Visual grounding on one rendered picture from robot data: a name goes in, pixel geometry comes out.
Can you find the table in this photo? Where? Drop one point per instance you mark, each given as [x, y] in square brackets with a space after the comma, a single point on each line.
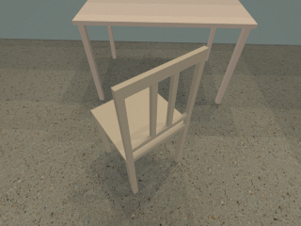
[165, 13]

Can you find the chair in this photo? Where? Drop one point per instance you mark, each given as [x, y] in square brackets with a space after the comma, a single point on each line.
[138, 119]

